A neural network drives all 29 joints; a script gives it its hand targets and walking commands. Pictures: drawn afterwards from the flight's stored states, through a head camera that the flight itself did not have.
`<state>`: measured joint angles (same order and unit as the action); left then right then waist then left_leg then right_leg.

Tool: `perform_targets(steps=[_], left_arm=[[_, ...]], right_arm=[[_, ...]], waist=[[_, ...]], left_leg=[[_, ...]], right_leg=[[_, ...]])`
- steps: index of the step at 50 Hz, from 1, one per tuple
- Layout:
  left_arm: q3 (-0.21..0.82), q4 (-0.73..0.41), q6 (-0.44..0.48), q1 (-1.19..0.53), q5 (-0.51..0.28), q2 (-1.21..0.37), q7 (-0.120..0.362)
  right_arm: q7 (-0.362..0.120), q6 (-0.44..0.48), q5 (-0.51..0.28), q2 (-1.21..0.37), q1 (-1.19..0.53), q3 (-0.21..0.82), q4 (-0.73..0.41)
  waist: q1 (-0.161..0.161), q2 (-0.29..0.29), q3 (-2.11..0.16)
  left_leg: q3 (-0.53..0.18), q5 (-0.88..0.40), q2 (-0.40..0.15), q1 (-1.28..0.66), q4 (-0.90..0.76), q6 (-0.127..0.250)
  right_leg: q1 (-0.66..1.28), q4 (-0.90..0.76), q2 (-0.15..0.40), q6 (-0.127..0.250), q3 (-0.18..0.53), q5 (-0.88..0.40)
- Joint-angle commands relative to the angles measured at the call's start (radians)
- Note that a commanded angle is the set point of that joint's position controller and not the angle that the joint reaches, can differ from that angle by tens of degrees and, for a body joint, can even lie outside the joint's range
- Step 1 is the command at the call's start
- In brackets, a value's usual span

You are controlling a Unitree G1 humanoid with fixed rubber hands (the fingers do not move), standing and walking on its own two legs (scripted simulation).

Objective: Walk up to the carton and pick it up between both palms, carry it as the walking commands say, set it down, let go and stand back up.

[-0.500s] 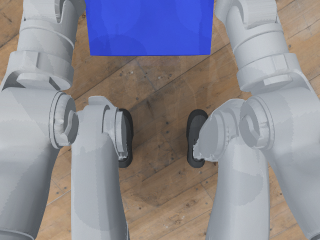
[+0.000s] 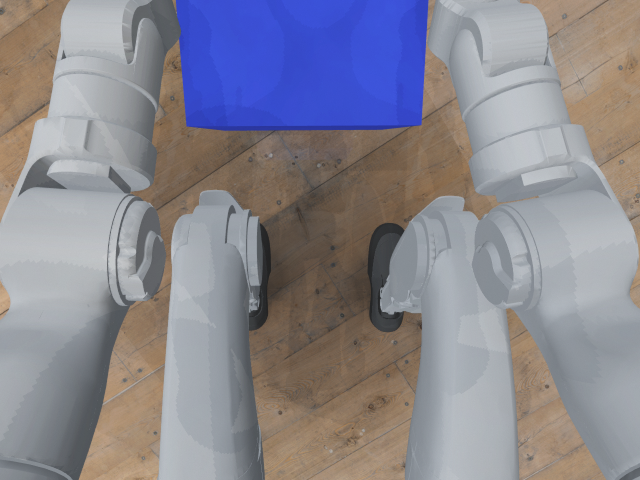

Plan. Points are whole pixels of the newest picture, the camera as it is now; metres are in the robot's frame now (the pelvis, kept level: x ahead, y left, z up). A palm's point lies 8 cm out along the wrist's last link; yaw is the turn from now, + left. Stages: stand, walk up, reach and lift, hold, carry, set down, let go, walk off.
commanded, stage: reach and lift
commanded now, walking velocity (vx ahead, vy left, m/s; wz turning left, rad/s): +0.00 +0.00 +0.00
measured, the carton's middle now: out of the picture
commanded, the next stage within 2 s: none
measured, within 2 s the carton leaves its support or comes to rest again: neither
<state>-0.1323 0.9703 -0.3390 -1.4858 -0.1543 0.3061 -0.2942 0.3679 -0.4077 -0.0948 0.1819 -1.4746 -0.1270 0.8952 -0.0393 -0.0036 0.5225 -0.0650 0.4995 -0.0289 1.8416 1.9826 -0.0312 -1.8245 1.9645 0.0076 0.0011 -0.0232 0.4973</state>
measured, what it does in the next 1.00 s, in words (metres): rises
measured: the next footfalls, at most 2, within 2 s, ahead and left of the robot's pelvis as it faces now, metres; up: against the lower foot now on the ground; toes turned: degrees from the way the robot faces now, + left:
none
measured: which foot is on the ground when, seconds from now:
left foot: down 0.00-1.00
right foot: down 0.00-1.00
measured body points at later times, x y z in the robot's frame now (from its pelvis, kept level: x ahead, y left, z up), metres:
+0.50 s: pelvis -0.01 +0.00 +0.05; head +0.30 +0.02 +0.36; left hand +0.54 +0.19 -0.02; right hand +0.55 -0.10 -0.03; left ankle +0.15 +0.14 -0.41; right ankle +0.16 -0.12 -0.41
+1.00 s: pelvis -0.01 +0.00 +0.10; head +0.27 +0.02 +0.44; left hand +0.52 +0.19 +0.05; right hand +0.53 -0.10 +0.05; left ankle +0.15 +0.14 -0.41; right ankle +0.16 -0.12 -0.41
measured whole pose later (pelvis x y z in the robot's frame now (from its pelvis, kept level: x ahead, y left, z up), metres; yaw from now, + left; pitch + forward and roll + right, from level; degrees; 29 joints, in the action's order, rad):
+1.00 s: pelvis -0.01 +0.00 +0.10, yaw +1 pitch +12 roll -2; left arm -0.18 0.83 -0.45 -1.34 -0.09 0.22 -0.30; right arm 0.34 -0.50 -0.03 0.12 -1.29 -0.21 0.75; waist -0.03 0.00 0.52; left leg -0.06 0.42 -0.01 1.43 1.64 -0.03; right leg -1.41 1.63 0.01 0.00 -0.02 0.43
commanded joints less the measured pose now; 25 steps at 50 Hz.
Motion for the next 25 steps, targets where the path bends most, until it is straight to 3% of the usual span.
perform_targets(steps=[1,2,3,4,5,7,9,10,12,13,14,15,16,17,18,19,20,21,22,24,25], left_arm=[[0.301,-0.475,0.014,-0.8,-0.073,-1.232,0.506],[0.31,-0.48,0.008,-0.783,-0.092,-1.242,0.509],[0.323,-0.424,0.0,-0.754,-0.092,-1.272,0.513],[0.331,-0.449,-0.011,-0.749,-0.092,-1.282,0.51],[0.294,-0.418,-0.007,-0.765,-0.075,-1.25,0.514],[0.322,-0.446,-0.018,-0.73,-0.09,-1.285,0.511],[0.315,-0.416,-0.027,-0.726,-0.082,-1.306,0.511],[0.331,-0.478,-0.029,-0.742,-0.104,-1.319,0.504],[0.294,-0.446,-0.033,-0.768,-0.085,-1.294,0.512],[0.299,-0.426,-0.032,-0.732,-0.07,-1.3,0.512],[0.283,-0.454,-0.034,-0.737,-0.063,-1.293,0.51],[0.293,-0.476,-0.033,-0.756,-0.069,-1.284,0.512],[0.324,-0.494,-0.037,-0.764,-0.082,-1.312,0.513],[0.287,-0.444,-0.042,-0.755,-0.069,-1.298,0.516],[0.28,-0.383,-0.051,-0.712,-0.055,-1.326,0.522],[0.236,-0.318,-0.054,-0.666,-0.025,-1.332,0.529],[0.28,-0.403,-0.06,-0.651,-0.046,-1.353,0.527],[0.306,-0.434,-0.064,-0.684,-0.066,-1.348,0.524],[0.328,-0.517,-0.061,-0.761,-0.093,-1.341,0.521],[0.357,-0.47,-0.072,-0.72,-0.1,-1.352,0.521],[0.374,-0.542,-0.066,-0.755,-0.113,-1.342,0.517]], right_arm=[[-0.515,0.076,-0.035,-1.119,-0.707,0.219,-0.358],[-0.511,0.073,-0.043,-1.122,-0.742,0.246,-0.406],[-0.513,0.069,-0.028,-1.106,-0.709,0.233,-0.354],[-0.512,0.069,-0.047,-1.107,-0.749,0.253,-0.44],[-0.513,0.06,-0.026,-1.133,-0.722,0.236,-0.34],[-0.511,0.06,-0.046,-1.116,-0.762,0.249,-0.435],[-0.513,0.061,-0.04,-1.099,-0.777,0.238,-0.437],[-0.51,0.054,-0.062,-1.119,-0.799,0.267,-0.49],[-0.516,0.04,-0.036,-1.112,-0.747,0.22,-0.376],[-0.519,0.04,-0.033,-1.139,-0.706,0.217,-0.365],[-0.526,0.036,-0.045,-1.155,-0.722,0.217,-0.366],[-0.526,0.025,-0.025,-1.18,-0.659,0.219,-0.343],[-0.526,0.029,-0.024,-1.153,-0.683,0.218,-0.367],[-0.525,0.025,-0.009,-1.147,-0.692,0.198,-0.343],[-0.526,0.027,-0.002,-1.131,-0.699,0.188,-0.346],[-0.527,0.03,0.006,-1.137,-0.729,0.202,-0.357],[-0.523,0.032,-0.033,-1.156,-0.751,0.245,-0.474],[-0.525,0.027,-0.043,-1.139,-0.765,0.258,-0.482],[-0.529,0.011,-0.039,-1.159,-0.71,0.243,-0.419],[-0.523,0.01,-0.034,-1.129,-0.701,0.243,-0.427],[-0.529,0.006,-0.045,-1.159,-0.669,0.255,-0.413]], waist=[[0.075,-0.063,-2.379],[0.085,-0.053,-2.433],[0.112,-0.054,-2.38],[0.096,-0.063,-2.456],[0.079,-0.049,-2.356],[0.093,-0.078,-2.46],[0.091,-0.075,-2.418],[0.082,-0.071,-2.506],[0.117,-0.057,-2.393],[0.085,-0.069,-2.344],[0.072,-0.065,-2.384],[0.098,-0.041,-2.392],[0.116,-0.088,-2.458],[0.123,-0.058,-2.398],[0.117,-0.083,-2.343],[0.081,-0.071,-2.332],[0.078,-0.079,-2.509],[0.085,-0.074,-2.558],[0.124,-0.072,-2.592],[0.147,-0.097,-2.547],[0.143,-0.07,-2.585]], left_leg=[[0.168,-0.221,0.199,-0.713,-0.266,0.006],[0.169,-0.222,0.201,-0.728,-0.254,0.005],[0.154,-0.18,0.199,-0.681,-0.271,-0.002],[0.164,-0.217,0.205,-0.748,-0.28,0.004],[0.16,-0.165,0.201,-0.674,-0.29,0.008],[0.154,-0.19,0.201,-0.745,-0.301,0.003],[0.152,-0.175,0.204,-0.746,-0.314,0.001],[0.151,-0.209,0.208,-0.812,-0.32,0.001],[0.141,-0.133,0.198,-0.745,-0.346,0.005],[0.151,-0.121,0.202,-0.724,-0.346,0.006],[0.155,-0.133,0.202,-0.753,-0.353,0.008],[0.151,-0.151,0.202,-0.746,-0.356,0.005],[0.149,-0.15,0.2,-0.787,-0.369,-0.006],[0.14,-0.129,0.2,-0.757,-0.375,0.0],[0.151,-0.089,0.202,-0.721,-0.387,-0.002],[0.162,-0.076,0.208,-0.675,-0.378,0.004],[0.155,-0.17,0.21,-0.807,-0.396,0.006],[0.153,-0.173,0.21,-0.82,-0.389,0.0],[0.144,-0.184,0.212,-0.855,-0.402,-0.01],[0.135,-0.167,0.21,-0.858,-0.416,-0.011],[0.125,-0.199,0.205,-0.896,-0.422,-0.011]], right_leg=[[0.735,-0.241,-0.159,-0.001,-0.055,-0.242],[0.784,-0.249,-0.157,0.001,-0.051,-0.242],[0.751,-0.245,-0.154,0.002,-0.058,-0.219],[0.783,-0.255,-0.16,0.0,-0.06,-0.238],[0.754,-0.267,-0.156,-0.002,-0.048,-0.195],[0.817,-0.275,-0.158,-0.001,-0.054,-0.221],[0.776,-0.292,-0.154,0.005,-0.05,-0.193],[0.842,-0.29,-0.158,-0.001,-0.049,-0.222],[0.788,-0.327,-0.153,-0.001,-0.048,-0.153],[0.762,-0.325,-0.154,-0.001,-0.038,-0.146],[0.786,-0.338,-0.157,-0.002,-0.034,-0.15],[0.811,-0.34,-0.159,-0.008,-0.041,-0.184],[0.823,-0.335,-0.158,0.0,-0.048,-0.184],[0.799,-0.346,-0.156,0.0,-0.046,-0.16],[0.773,-0.36,-0.156,0.001,-0.046,-0.12],[0.785,-0.363,-0.154,0.001,-0.036,-0.114],[0.895,-0.369,-0.163,-0.001,-0.038,-0.199],[0.896,-0.364,-0.165,-0.002,-0.036,-0.195],[0.911,-0.383,-0.167,-0.004,-0.042,-0.206],[0.91,-0.393,-0.162,0.001,-0.037,-0.201],[0.911,-0.392,-0.166,-0.001,-0.046,-0.222]])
